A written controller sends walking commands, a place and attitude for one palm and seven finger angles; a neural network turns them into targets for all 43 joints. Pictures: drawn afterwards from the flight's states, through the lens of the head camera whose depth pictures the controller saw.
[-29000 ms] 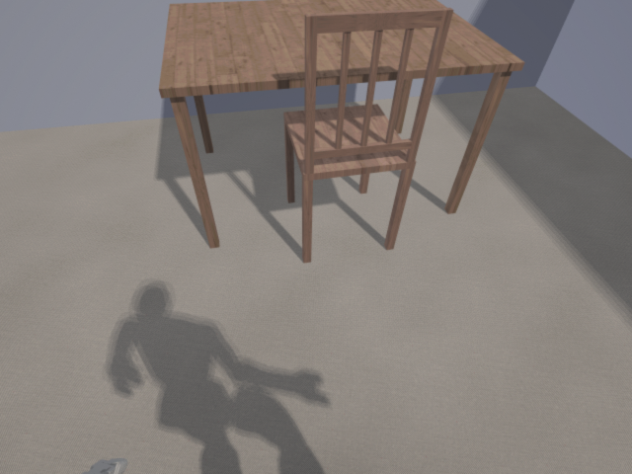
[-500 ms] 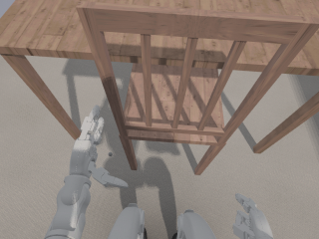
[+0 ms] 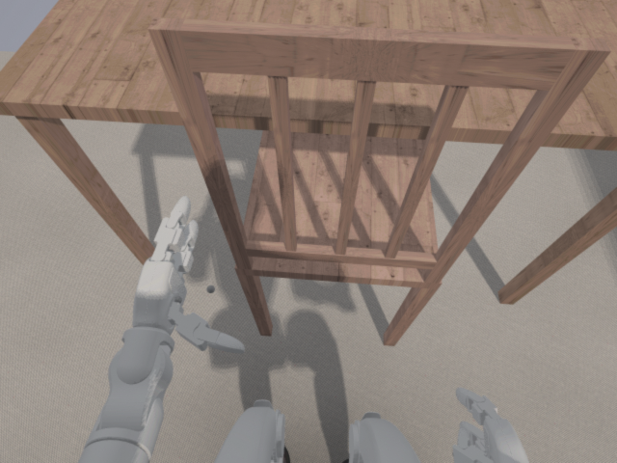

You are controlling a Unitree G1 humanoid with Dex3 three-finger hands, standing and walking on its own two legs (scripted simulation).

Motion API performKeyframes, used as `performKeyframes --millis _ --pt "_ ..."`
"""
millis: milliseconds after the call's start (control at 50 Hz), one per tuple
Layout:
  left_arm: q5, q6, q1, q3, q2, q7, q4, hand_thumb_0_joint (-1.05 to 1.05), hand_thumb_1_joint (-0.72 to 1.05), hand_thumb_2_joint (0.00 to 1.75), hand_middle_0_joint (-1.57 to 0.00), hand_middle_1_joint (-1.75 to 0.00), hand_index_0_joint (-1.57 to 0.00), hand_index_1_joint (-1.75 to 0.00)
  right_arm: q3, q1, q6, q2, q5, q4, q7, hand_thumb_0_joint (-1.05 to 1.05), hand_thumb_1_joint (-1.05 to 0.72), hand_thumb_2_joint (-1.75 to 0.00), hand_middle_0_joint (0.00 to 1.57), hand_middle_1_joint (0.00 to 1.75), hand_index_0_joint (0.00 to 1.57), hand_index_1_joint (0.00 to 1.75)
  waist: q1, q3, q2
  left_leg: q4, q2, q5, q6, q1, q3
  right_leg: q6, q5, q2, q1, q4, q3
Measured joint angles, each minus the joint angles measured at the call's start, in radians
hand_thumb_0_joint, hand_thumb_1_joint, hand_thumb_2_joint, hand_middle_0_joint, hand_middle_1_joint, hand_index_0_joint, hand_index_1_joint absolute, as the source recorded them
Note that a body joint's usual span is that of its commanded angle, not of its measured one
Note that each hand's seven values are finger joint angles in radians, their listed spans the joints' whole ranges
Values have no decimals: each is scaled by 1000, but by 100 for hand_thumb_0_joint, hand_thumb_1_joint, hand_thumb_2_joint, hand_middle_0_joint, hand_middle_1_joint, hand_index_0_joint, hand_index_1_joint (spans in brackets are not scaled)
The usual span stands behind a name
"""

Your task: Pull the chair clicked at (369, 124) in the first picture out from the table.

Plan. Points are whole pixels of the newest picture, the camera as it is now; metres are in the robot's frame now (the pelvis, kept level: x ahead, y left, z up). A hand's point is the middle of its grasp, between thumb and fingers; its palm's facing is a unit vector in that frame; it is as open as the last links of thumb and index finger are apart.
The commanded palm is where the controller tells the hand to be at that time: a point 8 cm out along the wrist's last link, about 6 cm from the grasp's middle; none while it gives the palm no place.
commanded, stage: aim the fingers beside a spindle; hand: left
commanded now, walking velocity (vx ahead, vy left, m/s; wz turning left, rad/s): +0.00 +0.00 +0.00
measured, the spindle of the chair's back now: (349, 189) +0.46 -0.04 +0.06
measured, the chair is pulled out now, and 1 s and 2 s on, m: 0.00 0.00 0.00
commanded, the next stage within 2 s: push the fingers through the gap in 0.94 s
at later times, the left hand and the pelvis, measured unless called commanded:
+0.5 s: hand (230, 311) +0.30 +0.11 +0.01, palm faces -0.11 -0.99 +0.02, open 16.9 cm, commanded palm +0.31 +0.19 +0.02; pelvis +0.01 +0.00 +0.00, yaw -1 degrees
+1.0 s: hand (191, 282) +0.33 +0.16 +0.03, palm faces +0.02 -1.00 -0.08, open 16.9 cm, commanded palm +0.30 +0.19 +0.01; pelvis +0.00 +0.00 +0.00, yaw +0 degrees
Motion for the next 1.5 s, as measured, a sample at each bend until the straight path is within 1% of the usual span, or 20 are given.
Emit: performKeyframes --millis 100,180,260,360,440,520,580,620,700,780,880,960,1040,1120,1200,1280,1320,1420,1460,1500 --pt "-8 56 14 -49 -31 -51 49 -1 -49 30 -5 -8 -6 -7 0 -9 -10 -2 4 -14 -17 1 -91 -90 20 30 21 30 -16 18 -7 10 3 -1 -2 -14 -4 -3 -1 3 -13 7 -4" --pt "13 1 54 -40 -30 7 -74 -2 -49 30 -6 -8 -6 -8 -12 -11 -32 6 -14 -13 -32 1 -91 -90 20 30 21 30 -20 33 -17 8 8 -4 -5 -6 1 -5 -1 8 -9 7 1" --pt "19 -55 1 22 4 43 -73 -2 -50 30 -6 -8 -7 -8 -10 -9 -27 5 -17 11 -22 1 -91 -90 20 30 20 30 -10 16 -12 1 7 -3 -8 2 -1 -7 -1 7 0 1 0" --pt "-24 36 -65 28 20 -47 92 -1 -49 30 -6 -8 -6 -7 2 -5 -1 -9 11 6 -5 1 -91 -90 20 30 21 30 -10 1 -4 0 3 -2 -8 -3 -6 -8 -4 4 -3 1 -5" --pt "-36 80 22 -19 -17 -86 61 -1 -49 30 -5 -8 -6 -7 -4 -2 -12 -8 10 -21 -16 1 -91 -90 20 30 21 30 -23 18 -7 -6 6 -2 -5 1 -3 -6 0 7 0 -9 -1" --pt "-11 -7 124 -30 -33 -20 -107 -2 -49 30 -6 -8 -6 -8 -17 4 -42 5 -9 -18 -33 1 -91 -90 20 30 21 30 -18 34 -20 -21 10 -2 -5 25 5 -5 4 11 20 -22 8" --pt "10 -82 89 12 -5 27 -127 -2 -49 30 -6 -8 -7 -8 -14 3 -47 7 -18 7 -29 1 -91 -90 20 30 20 30 -7 20 -21 -19 7 -1 -7 24 -1 -5 3 9 22 -21 2" --pt "8 -93 28 42 16 22 -67 -2 -50 30 -6 -8 -7 -8 -8 -4 -41 2 -16 23 -18 1 -91 -90 20 30 20 30 -5 6 -14 -5 4 -3 -7 9 -9 -6 -2 6 12 -10 -7" --pt "-30 10 -49 23 22 -60 81 -1 -50 30 -5 -8 -6 -7 -1 -14 -18 -8 9 14 -4 1 -91 -90 20 30 21 30 -7 3 -2 12 -1 -5 -4 -11 -14 -4 -6 1 -3 4 -13" --pt "-35 82 20 -46 -25 -97 50 -1 -49 30 -5 -8 -6 -7 -5 -15 -23 -4 10 -19 -14 1 -91 -90 20 30 21 30 -22 21 -2 6 2 -3 2 -8 -5 2 2 3 -4 -4 -4" --pt "7 -25 147 -48 -39 19 -174 -2 -49 30 -6 -8 -7 -8 -15 4 -44 18 -15 -24 -30 1 -91 -90 20 30 21 30 -13 25 -19 -25 6 2 3 29 15 5 11 7 21 -25 18" --pt "23 -92 47 32 4 55 -87 -1 -49 30 -6 -8 -7 -8 -1 0 -29 13 -16 11 -12 1 -91 -90 20 30 20 30 0 0 -13 -8 1 1 2 12 2 3 4 2 12 -11 3" --pt "-21 10 -58 25 25 -40 91 -1 -50 30 -5 -8 -6 -7 10 -14 -11 -2 12 12 -2 1 -91 -90 20 30 21 30 -3 5 -5 24 -4 -3 3 -20 -14 1 -4 -3 -10 13 -14" --pt "-33 81 4 -52 -15 -95 58 -1 -49 30 -5 -8 -5 -7 0 -16 -23 -4 11 -14 -20 1 -91 -90 20 30 21 30 -20 25 -3 21 -1 -1 7 -25 -11 5 4 0 -14 5 -11" --pt "4 -11 60 -77 -44 -7 -70 -2 -49 30 -6 -8 -6 -8 -12 -10 -54 5 -16 -7 -34 1 -91 -90 20 30 21 30 -22 23 -16 11 2 -1 8 -21 4 9 7 3 -18 2 5" --pt "46 -101 -46 -12 -28 76 -21 -2 -50 30 -6 -8 -7 -8 -9 -15 -43 6 -31 24 -14 1 -91 -90 20 30 20 30 -18 -1 -19 42 1 -9 8 -54 1 7 -5 0 -50 35 0" --pt "52 -81 -119 16 -5 71 57 -1 -50 30 -6 -8 -7 -8 -4 -21 -22 4 -27 31 -1 1 -91 -90 20 30 20 30 -20 -6 -17 65 1 -16 7 -76 -4 4 -14 0 -69 56 -6" --pt "9 72 -150 4 19 -15 122 -1 -49 30 -6 -8 -6 -7 -1 -17 15 2 -2 6 -2 1 -91 -90 20 30 21 30 -28 20 1 61 3 -14 9 -71 -6 5 -8 2 -63 48 -6" --pt "-14 94 -115 -8 1 -16 82 -2 -49 30 -6 -8 -5 -7 -3 -6 9 2 1 -1 -14 1 -91 -90 20 30 21 30 -28 29 7 38 4 -6 9 -52 -2 8 2 3 -45 24 -2" --pt "-20 72 -89 -16 -18 2 46 -2 -49 30 -6 -8 -4 -6 -5 6 -6 4 -3 7 -24 1 -91 -90 20 30 21 30 -24 29 7 15 3 1 10 -33 2 11 10 3 -29 3 3"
